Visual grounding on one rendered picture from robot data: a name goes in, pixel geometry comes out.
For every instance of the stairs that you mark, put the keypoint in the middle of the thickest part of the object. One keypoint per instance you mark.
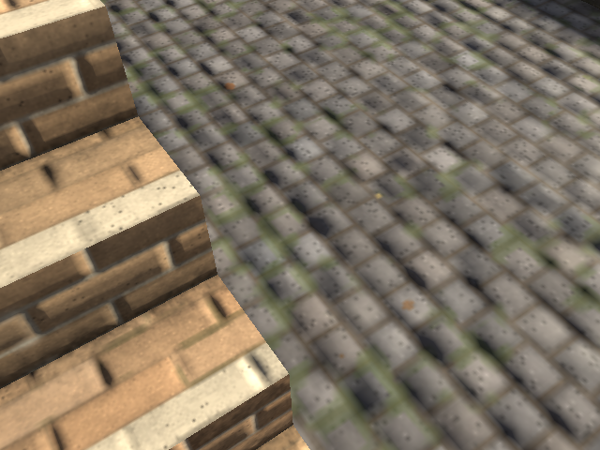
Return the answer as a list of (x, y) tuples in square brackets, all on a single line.
[(116, 332)]

